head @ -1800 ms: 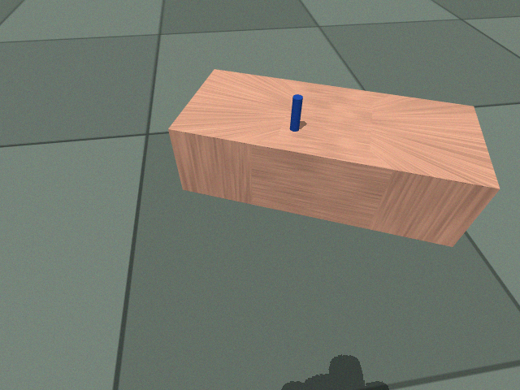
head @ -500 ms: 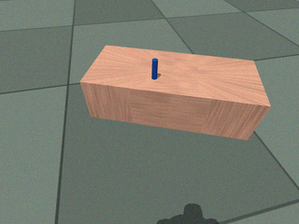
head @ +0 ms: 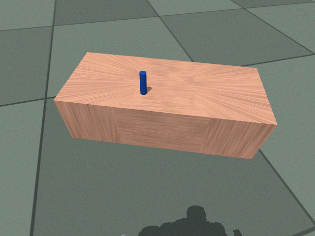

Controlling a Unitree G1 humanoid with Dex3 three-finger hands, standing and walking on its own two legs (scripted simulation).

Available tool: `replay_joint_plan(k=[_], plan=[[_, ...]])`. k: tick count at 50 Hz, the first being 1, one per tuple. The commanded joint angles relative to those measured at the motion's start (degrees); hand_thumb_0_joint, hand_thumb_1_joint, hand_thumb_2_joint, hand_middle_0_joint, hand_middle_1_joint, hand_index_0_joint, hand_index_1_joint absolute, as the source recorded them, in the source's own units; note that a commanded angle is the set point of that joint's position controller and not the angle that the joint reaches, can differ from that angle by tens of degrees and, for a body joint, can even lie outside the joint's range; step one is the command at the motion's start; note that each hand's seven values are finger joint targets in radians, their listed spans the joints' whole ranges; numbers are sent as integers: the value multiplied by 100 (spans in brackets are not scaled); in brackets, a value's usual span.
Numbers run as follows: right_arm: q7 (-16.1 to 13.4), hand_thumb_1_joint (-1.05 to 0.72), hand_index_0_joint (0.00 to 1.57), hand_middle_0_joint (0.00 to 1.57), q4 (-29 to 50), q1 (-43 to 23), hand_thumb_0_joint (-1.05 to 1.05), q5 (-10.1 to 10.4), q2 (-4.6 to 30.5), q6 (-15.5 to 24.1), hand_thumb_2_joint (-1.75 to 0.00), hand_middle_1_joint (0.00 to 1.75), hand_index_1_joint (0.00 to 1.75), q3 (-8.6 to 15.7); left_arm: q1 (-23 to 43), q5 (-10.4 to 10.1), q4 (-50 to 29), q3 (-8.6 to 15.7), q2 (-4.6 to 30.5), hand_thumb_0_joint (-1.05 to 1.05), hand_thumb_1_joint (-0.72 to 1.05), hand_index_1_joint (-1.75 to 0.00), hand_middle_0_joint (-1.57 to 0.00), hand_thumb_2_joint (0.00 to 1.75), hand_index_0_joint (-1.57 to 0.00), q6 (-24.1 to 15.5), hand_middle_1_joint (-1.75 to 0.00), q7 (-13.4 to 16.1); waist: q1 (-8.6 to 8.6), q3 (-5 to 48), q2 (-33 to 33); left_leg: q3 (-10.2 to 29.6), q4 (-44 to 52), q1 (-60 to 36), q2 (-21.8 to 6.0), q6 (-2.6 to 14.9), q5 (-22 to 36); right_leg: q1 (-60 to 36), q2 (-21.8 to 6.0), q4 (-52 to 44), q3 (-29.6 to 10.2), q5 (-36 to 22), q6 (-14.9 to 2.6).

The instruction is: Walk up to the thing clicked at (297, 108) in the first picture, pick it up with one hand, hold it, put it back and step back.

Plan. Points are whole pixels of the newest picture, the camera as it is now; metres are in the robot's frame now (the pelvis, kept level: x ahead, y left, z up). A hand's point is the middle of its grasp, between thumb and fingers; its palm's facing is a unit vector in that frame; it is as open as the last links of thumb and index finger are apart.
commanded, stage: walk up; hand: left
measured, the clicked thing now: (143, 83) +1.03 +0.15 -0.30
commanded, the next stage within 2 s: none
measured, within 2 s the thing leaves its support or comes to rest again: neither
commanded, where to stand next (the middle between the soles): +0.55 -0.03 m, yaw -4 degrees
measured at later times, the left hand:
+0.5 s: hand (95, 164) +0.37 +0.24 -0.13, palm faces -0.16 -0.90 -0.41, open 7.4 cm
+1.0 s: hand (90, 152) +0.44 +0.28 -0.16, palm faces -0.10 -0.93 -0.36, open 7.4 cm
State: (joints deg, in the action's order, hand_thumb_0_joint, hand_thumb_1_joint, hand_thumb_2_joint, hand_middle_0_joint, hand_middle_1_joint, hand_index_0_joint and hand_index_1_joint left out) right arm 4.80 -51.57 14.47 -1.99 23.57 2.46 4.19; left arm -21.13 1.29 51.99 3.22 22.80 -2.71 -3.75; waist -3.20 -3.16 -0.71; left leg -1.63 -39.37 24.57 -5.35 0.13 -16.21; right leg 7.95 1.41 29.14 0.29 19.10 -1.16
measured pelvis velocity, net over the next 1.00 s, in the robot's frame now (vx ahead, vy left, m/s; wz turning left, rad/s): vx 0.39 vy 0.01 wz -0.09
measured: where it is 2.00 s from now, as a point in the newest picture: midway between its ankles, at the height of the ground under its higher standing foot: (163, 194)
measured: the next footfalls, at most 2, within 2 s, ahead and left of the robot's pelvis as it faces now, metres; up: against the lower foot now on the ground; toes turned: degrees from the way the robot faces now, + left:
left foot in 0.04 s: +0.15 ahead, +0.14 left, +0.00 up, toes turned +5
right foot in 0.46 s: +0.35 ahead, -0.14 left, +0.00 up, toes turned -8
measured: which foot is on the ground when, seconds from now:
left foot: up 0.00-0.02, down 0.04-0.48, up 0.50-0.90, down 0.92-1.00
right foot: down 0.00-0.08, up 0.10-0.44, down 0.46-0.94, up 0.96-1.00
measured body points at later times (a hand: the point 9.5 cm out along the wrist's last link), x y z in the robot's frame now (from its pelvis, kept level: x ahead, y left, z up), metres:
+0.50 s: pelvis +0.22 -0.02 -0.02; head +0.24 -0.04 +0.43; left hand +0.38 +0.29 -0.10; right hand +0.19 -0.34 -0.14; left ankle +0.11 +0.13 -0.72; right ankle +0.31 -0.13 -0.73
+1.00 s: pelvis +0.39 +0.01 -0.01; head +0.40 +0.03 +0.44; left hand +0.44 +0.33 -0.14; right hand +0.46 -0.32 -0.10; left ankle +0.48 +0.11 -0.73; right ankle +0.32 -0.12 -0.70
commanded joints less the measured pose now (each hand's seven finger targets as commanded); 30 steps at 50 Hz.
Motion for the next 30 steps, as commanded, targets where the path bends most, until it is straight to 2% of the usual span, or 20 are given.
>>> replay_joint_plan(k=[1,2,3,4,5,6,7,9,13,16,19,20,22,23,24,25,26,28,29,30], plan=[[-172,-90,20,20,385,383,0,16,1095,288,-90,30,30,420,608,-12,-755,357,1525,0,90,-30,-20,90,-20,-205,-30,99,612,95,260,-375,799,-1828,321,65,450,1529,-1061,-245,-871,-14,-785],[-240,-90,20,20,250,911,0,-5,1315,334,-90,30,30,507,494,-11,-805,268,1281,0,90,-30,-20,90,-20,-205,-30,108,872,382,-327,-157,1064,-2741,316,210,-107,2004,-706,898,-559,-498,-646],[-303,-90,20,20,210,1395,0,-80,1776,386,-90,30,30,640,178,-57,-809,148,821,0,90,-30,-20,90,-20,-212,-30,121,1035,639,-1684,1788,1959,-3429,-817,627,-1757,2889,-10,2850,-86,-269,-353],[-328,-90,20,20,427,1150,0,-42,1932,420,-90,30,30,634,-28,-81,-755,137,839,0,90,-30,-20,90,-20,-172,-30,170,806,396,-1411,3807,2830,-3220,-1917,1026,-2599,3638,425,3644,-326,904,-159],[-295,-90,20,20,490,821,0,142,2041,400,-90,30,30,649,-8,-17,-654,259,1435,0,90,-30,-20,90,-20,-142,-30,245,723,279,-960,4166,2789,-2909,-2271,1525,-2525,3456,-23,3954,-740,1114,-214],[-301,-90,20,20,521,681,0,166,1867,387,-90,30,30,605,227,-9,-663,223,1522,0,90,-30,-20,90,-20,-181,-30,261,634,-33,-571,3572,2660,-2432,-2090,1498,-1569,3425,-243,3982,-811,809,-203],[-311,-90,20,20,554,609,0,163,1647,390,-90,30,30,500,359,-69,-616,253,1473,0,90,-30,-20,90,-20,-200,-30,248,591,-236,-371,2661,2600,-2073,-1743,1357,-645,3201,-302,3810,-918,505,-180],[-335,-90,20,20,577,565,0,174,1396,445,-90,30,30,374,139,-144,-504,265,1299,0,90,-30,-20,90,-20,-195,-30,174,453,-250,-597,1253,2265,-2042,-1192,1031,1469,2863,-436,3309,-759,104,-120],[-344,-90,20,20,678,571,0,141,1397,417,-90,30,30,328,520,-192,-731,211,1032,0,90,-30,-20,90,-20,-130,-30,34,450,-268,-1001,214,2104,-1898,-849,1115,2834,2466,-418,2119,-209,-316,80],[-343,-90,20,20,776,564,0,154,1519,390,-90,30,30,376,985,-124,-906,220,963,0,90,-30,-20,90,-20,-100,-30,-48,530,-177,-985,23,2062,-1689,-937,1061,2475,1861,-547,1095,92,-790,-8],[-342,-90,20,20,824,531,0,165,1503,303,-90,30,30,362,1032,-85,-854,257,980,0,90,-30,-20,90,-20,-88,-30,-63,522,50,-807,10,1827,-1536,-872,972,1729,1221,-329,687,333,-1142,-89],[-356,-90,20,20,867,453,0,166,1549,277,-90,30,30,377,873,-84,-798,271,983,0,90,-30,-20,90,-20,-93,-30,-46,396,143,-748,82,1601,-1474,-958,958,1588,866,-316,571,384,-1147,-136],[-358,-90,20,20,933,549,0,170,1271,242,-90,30,30,264,177,-75,-545,411,1246,0,90,-30,-20,90,-20,-165,-30,23,-18,588,159,-243,79,-1062,-597,727,1903,-507,-119,136,303,-1090,-270],[-351,-90,20,20,956,796,0,166,1018,245,-90,30,30,158,-374,-53,-430,546,1542,0,90,-30,-20,90,-20,-212,-30,88,-267,968,1001,-459,-1286,-422,-218,570,1238,-1398,-360,-160,-209,-512,-410],[-329,-90,20,20,1027,1164,0,181,627,229,-90,30,30,16,-617,-44,-510,672,1994,0,90,-30,-20,90,-20,-254,-30,166,-230,1205,2046,-386,-2473,724,435,312,-1330,-2060,-1910,-681,-2696,142,-851],[-378,-90,20,20,880,1081,0,198,1225,146,-90,30,30,156,-396,-130,-591,650,2139,0,90,-30,-20,90,-20,-249,-30,173,-234,993,1456,46,-2991,1095,405,235,-1508,-1754,-2483,-1248,-3975,647,-1376],[-420,-90,20,20,824,832,0,155,1465,120,-90,30,30,222,-117,-191,-677,626,2103,0,90,-30,-20,90,-20,-232,-30,196,-195,635,1220,276,-3209,1097,156,224,-1435,-1125,-2548,-1344,-4059,732,-1629],[-383,-90,20,20,709,628,0,231,1345,146,-90,30,30,206,202,-210,-755,506,1723,0,90,-30,-20,90,-20,-247,-30,246,-5,71,633,573,-3116,995,-22,240,-903,-318,-2087,-1274,-2697,-413,-1458],[-356,-90,20,20,600,845,0,260,1217,110,-90,30,30,170,332,-229,-750,449,1553,0,90,-30,-20,90,-20,-272,-30,267,185,-9,652,592,-2782,774,-82,238,-601,-19,-1707,-1163,-1980,-986,-1121],[-321,-90,20,20,570,974,0,246,1127,91,-90,30,30,144,364,-215,-748,427,1501,0,90,-30,-20,90,-20,-292,-30,258,282,-16,844,493,-2558,575,-51,213,-445,159,-1534,-1146,-1642,-1438,-1082]])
